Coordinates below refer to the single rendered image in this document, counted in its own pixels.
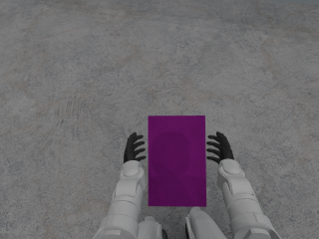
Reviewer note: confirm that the left robot shin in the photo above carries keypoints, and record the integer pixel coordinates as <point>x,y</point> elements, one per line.
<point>149,218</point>

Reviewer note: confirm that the robot right forearm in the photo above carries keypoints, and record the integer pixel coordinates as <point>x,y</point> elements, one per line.
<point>246,217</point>

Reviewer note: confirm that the left robot hand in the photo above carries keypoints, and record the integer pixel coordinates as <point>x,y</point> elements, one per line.
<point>130,152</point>

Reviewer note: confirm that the robot left forearm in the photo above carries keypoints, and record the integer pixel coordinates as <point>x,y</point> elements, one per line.
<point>121,221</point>

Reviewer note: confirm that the right robot hand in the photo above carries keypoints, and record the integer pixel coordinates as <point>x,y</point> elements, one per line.
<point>224,151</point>

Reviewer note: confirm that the robot shin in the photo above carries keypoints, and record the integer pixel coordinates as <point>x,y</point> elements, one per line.
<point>196,208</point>
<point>149,218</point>

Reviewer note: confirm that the right robot shin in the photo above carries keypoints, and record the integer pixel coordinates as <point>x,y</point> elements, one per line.
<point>196,208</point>

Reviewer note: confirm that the carton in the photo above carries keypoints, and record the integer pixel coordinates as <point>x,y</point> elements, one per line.
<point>176,161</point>

